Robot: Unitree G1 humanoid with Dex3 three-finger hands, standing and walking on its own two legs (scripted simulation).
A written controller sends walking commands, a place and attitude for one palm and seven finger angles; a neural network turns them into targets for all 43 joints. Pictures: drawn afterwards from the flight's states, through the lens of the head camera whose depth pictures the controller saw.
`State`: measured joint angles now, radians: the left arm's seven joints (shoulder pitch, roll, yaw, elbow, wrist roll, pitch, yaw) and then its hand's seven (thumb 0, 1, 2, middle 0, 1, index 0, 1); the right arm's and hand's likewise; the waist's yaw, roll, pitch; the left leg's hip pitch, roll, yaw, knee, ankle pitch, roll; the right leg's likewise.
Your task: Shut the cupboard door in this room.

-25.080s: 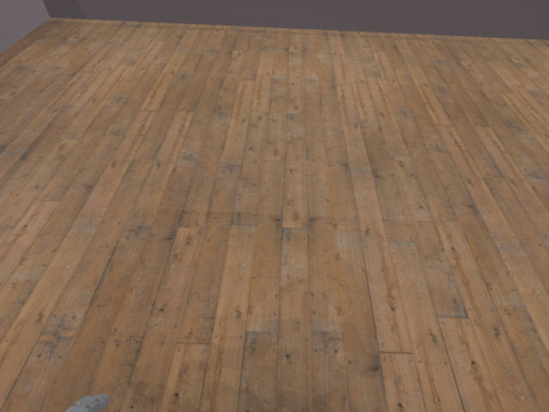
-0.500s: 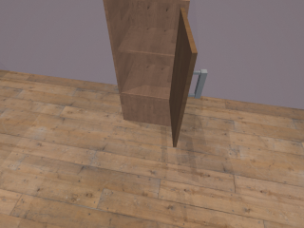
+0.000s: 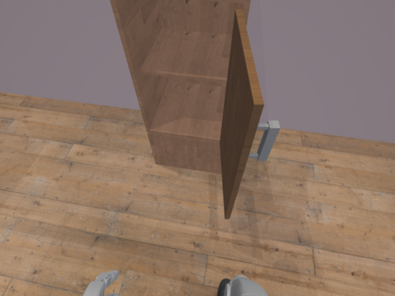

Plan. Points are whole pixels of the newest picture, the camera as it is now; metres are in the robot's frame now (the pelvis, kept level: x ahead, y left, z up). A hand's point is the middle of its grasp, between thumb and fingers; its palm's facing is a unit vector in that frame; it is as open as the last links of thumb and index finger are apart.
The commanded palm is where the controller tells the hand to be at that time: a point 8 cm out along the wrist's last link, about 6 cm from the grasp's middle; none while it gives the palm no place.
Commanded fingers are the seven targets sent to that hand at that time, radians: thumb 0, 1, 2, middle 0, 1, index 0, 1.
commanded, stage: turn or walk to find it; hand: left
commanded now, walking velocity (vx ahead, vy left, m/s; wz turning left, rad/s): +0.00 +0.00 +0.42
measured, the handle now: (258, 142) +0.45 -0.14 +0.00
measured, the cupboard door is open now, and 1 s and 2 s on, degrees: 100 100 100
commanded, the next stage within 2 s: stand and wait in 0.14 s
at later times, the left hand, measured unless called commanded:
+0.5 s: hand out of the picture +0.07 +0.21 -0.16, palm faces +0.18 -0.96 -0.21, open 7.3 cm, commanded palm none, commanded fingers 0.00 0.90 0.90 -0.20 -0.30 -0.20 -0.30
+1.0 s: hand out of the picture +0.06 +0.20 -0.16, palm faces +0.32 -0.92 -0.23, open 7.4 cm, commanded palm none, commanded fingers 0.00 0.90 0.90 -0.20 -0.30 -0.20 -0.30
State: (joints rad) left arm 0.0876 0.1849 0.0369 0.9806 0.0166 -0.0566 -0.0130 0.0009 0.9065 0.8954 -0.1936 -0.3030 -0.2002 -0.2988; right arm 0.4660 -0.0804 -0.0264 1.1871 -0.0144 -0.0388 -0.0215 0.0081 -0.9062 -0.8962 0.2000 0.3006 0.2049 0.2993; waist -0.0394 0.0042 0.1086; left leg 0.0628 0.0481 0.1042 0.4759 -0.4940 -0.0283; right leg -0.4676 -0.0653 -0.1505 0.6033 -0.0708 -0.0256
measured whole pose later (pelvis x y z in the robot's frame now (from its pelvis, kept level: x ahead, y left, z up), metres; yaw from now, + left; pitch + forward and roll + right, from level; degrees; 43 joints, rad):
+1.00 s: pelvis +0.10 +0.01 +0.01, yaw +18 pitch +0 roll +1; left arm 0.23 0.20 0.05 1.00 0.02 0.00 0.01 0.00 0.90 0.89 -0.20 -0.30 -0.21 -0.30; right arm 0.13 -0.22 -0.05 1.00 -0.01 0.05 0.01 0.01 -0.91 -0.90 0.20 0.30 0.20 0.30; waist 0.01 -0.02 0.11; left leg -0.30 0.04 0.08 0.60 -0.30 -0.04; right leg -0.21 -0.13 -0.21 0.61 -0.39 0.02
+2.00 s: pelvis +0.11 -0.04 +0.02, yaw +34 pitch +1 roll +1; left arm 0.17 0.22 0.05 1.00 0.00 0.03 0.01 0.00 0.91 0.89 -0.20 -0.30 -0.20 -0.30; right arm 0.16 -0.18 -0.04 1.02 -0.02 0.03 -0.01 0.01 -0.91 -0.90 0.20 0.30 0.21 0.30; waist 0.00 0.01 0.08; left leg -0.24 -0.01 -0.06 0.46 -0.24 -0.03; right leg -0.30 -0.05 -0.05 0.67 -0.40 0.05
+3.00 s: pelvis +0.12 -0.09 +0.02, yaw +54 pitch +0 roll +2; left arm 0.19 0.20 0.03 0.94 0.03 0.00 0.01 0.00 0.90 0.89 -0.20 -0.30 -0.21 -0.30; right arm 0.14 -0.25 -0.07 0.98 -0.01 0.07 0.01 0.01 -0.91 -0.90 0.20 0.30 0.20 0.30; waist 0.00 -0.01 0.10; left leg -0.41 0.02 0.02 0.92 -0.44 -0.06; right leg -0.21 -0.11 -0.18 0.53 -0.32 -0.01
